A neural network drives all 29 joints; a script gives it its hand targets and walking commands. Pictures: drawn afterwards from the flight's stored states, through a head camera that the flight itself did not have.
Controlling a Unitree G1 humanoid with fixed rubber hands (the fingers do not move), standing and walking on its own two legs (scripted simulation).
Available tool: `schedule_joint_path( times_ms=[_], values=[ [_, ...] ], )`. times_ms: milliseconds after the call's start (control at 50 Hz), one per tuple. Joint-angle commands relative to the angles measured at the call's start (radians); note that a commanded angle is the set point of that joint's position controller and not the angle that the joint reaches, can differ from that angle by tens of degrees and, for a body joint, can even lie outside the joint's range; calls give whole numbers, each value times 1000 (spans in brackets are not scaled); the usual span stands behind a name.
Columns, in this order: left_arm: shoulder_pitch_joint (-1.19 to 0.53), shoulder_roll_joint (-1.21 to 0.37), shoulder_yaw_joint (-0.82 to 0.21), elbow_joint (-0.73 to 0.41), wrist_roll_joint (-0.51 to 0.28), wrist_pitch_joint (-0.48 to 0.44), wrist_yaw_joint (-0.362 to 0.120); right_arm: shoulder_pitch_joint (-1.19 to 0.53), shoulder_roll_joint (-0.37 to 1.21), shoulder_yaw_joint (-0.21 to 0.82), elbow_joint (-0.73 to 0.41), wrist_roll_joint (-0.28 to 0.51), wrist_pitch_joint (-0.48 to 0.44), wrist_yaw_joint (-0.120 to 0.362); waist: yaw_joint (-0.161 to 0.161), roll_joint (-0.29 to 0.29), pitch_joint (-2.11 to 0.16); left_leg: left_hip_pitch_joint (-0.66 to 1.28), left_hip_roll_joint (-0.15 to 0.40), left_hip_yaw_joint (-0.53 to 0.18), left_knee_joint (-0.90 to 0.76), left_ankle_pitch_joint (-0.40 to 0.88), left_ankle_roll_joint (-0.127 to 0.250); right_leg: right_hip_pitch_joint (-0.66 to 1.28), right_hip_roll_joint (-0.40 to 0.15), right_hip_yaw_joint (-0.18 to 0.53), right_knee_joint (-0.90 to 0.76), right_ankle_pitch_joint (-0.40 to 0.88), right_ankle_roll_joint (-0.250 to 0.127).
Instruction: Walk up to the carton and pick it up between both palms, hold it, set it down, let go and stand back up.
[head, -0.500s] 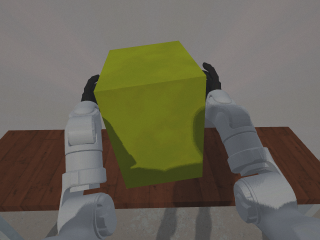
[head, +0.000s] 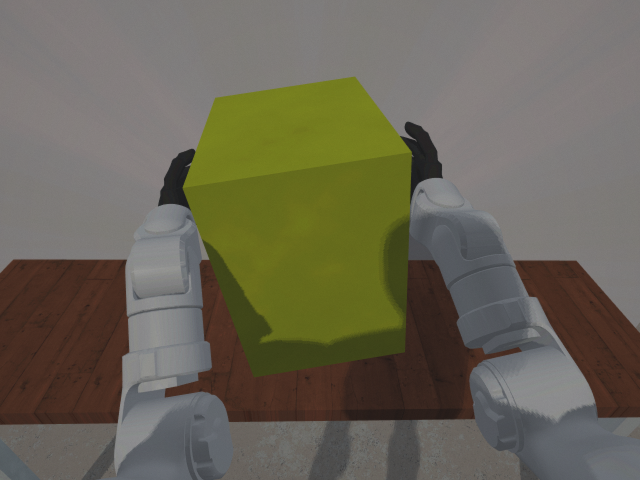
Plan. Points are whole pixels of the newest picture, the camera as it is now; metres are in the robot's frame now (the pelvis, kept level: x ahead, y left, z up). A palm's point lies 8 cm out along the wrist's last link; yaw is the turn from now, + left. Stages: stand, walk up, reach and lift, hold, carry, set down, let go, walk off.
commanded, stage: hold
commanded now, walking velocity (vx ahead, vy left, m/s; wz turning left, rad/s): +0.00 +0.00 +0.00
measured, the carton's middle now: (306, 220) +0.40 +0.00 +0.19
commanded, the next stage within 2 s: set down in 1.24 s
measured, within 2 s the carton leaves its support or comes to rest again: neither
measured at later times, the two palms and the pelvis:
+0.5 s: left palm (178, 219) +0.36 +0.15 +0.23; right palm (422, 192) +0.36 -0.14 +0.25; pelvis +0.00 +0.00 +0.00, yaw +0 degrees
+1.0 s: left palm (180, 215) +0.36 +0.15 +0.23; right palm (422, 194) +0.36 -0.14 +0.24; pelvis -0.01 +0.00 +0.00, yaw -1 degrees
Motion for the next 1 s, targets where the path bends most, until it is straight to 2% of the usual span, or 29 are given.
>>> schedule_joint_path(
  times_ms=[0,20,60,100,120,160,220,280,320,380,420,460,500,520,560,580,640,700,720,740,780,800,820,840,880,920,960,980],
  values=[
    [-792,-559,-486,-131,-133,-71,-154,-713,613,305,-237,108,-14,113,-17,122,-260,73,-61,56,-61,228,-50,23,45,-14,-42,160,59],
    [-801,-565,-488,-132,-138,-74,-153,-742,615,312,-257,114,-21,117,-7,123,-283,69,-62,57,-59,225,-50,22,45,-11,-39,146,57],
    [-831,-575,-507,-158,-152,-80,-142,-757,627,315,-264,117,-27,124,-7,135,-310,80,-61,55,-47,264,-54,12,49,-15,-34,161,56],
    [-801,-565,-491,-159,-148,-79,-136,-758,628,334,-282,131,-30,123,6,101,-337,105,-63,57,-30,319,-49,34,57,-16,-27,218,61],
    [-793,-566,-491,-149,-151,-79,-136,-777,634,341,-314,133,-34,120,9,93,-351,101,-67,56,-28,310,-42,44,53,-12,-30,230,68],
    [-791,-559,-487,-160,-154,-84,-133,-756,639,351,-302,133,-28,119,13,85,-349,100,-65,59,-30,299,-37,41,51,-6,-23,236,72],
    [-747,-540,-475,-158,-148,-69,-143,-735,630,362,-310,135,-22,108,5,48,-338,118,-69,61,-26,338,-32,75,57,-12,-25,312,80],
    [-759,-539,-496,-202,-159,-76,-149,-720,631,371,-342,143,-20,100,-4,64,-363,118,-76,55,-17,354,-37,91,53,-6,-15,350,85],
    [-729,-528,-465,-154,-145,-67,-155,-736,630,376,-342,143,-14,98,13,37,-317,104,-77,62,-29,316,-26,79,48,-4,-26,330,90],
    [-742,-527,-469,-138,-147,-62,-162,-744,626,358,-339,126,-13,99,1,29,-310,97,-75,62,-41,259,-21,56,46,-12,-39,276,89],
    [-763,-542,-494,-175,-159,-69,-162,-724,627,350,-334,125,-15,100,-14,62,-320,105,-69,60,-41,285,-35,49,46,-8,-31,282,78],
    [-796,-538,-490,-174,-151,-71,-156,-711,621,334,-286,116,-7,108,-15,84,-303,98,-67,59,-48,263,-38,42,46,-9,-35,230,71],
    [-778,-547,-489,-148,-153,-66,-157,-732,627,329,-292,113,-11,111,-10,82,-294,90,-66,63,-49,244,-34,27,44,-10,-41,209,68],
    [-807,-549,-500,-156,-155,-72,-156,-729,622,317,-270,105,-11,114,-16,96,-290,87,-63,61,-53,235,-44,19,46,-10,-37,193,63],
    [-838,-564,-512,-171,-165,-85,-149,-751,640,322,-279,106,-19,120,-7,106,-322,82,-61,61,-49,238,-43,13,48,-14,-31,179,60],
    [-841,-578,-532,-196,-173,-88,-144,-728,640,321,-276,110,-21,121,-25,130,-345,102,-60,52,-42,270,-53,19,48,-14,-25,202,59],
    [-793,-577,-529,-185,-175,-83,-138,-760,627,341,-341,127,-31,116,-8,125,-386,120,-69,54,-16,332,-55,46,51,-11,-19,269,64],
    [-779,-560,-496,-142,-155,-78,-133,-754,610,332,-284,119,-25,119,8,109,-327,104,-61,57,-40,270,-47,14,51,-12,-33,182,58],
    [-778,-542,-464,-102,-137,-75,-136,-757,613,326,-257,105,-24,123,20,85,-299,84,-62,61,-53,217,-33,-1,47,-14,-44,134,63],
    [-781,-546,-469,-103,-141,-77,-139,-738,618,311,-243,93,-26,125,5,84,-293,75,-57,64,-65,191,-30,-3,45,-12,-45,125,63],
    [-789,-534,-436,-85,-125,-78,-148,-727,623,307,-198,85,-21,126,16,74,-255,50,-60,66,-79,170,-21,15,42,-10,-45,123,64],
    [-801,-540,-445,-89,-131,-78,-153,-726,619,292,-192,82,-23,129,1,82,-267,58,-57,65,-84,161,-25,19,41,-6,-47,110,59],
    [-807,-538,-441,-80,-131,-79,-156,-735,622,291,-189,80,-23,130,4,71,-258,56,-59,66,-83,168,-24,26,41,-6,-48,114,61],
    [-828,-547,-451,-78,-141,-84,-156,-757,620,288,-195,82,-28,132,1,88,-277,57,-61,65,-80,165,-28,21,38,-4,-49,104,59],
    [-879,-537,-444,-87,-150,-99,-151,-778,647,293,-180,83,-30,133,10,81,-312,65,-66,69,-71,180,-23,11,38,-8,-44,119,66],
    [-870,-538,-449,-88,-152,-104,-144,-776,656,303,-198,89,-36,132,5,70,-332,79,-65,66,-61,206,-23,23,45,-12,-36,162,69],
    [-852,-563,-486,-138,-181,-114,-136,-813,673,340,-301,120,-56,125,8,72,-432,109,-70,61,-27,307,-26,65,49,-9,-20,275,74],
    [-847,-555,-482,-144,-179,-114,-131,-812,669,353,-311,129,-56,118,14,68,-435,118,-72,58,-10,352,-28,77,50,-6,-12,327,79]
  ],
)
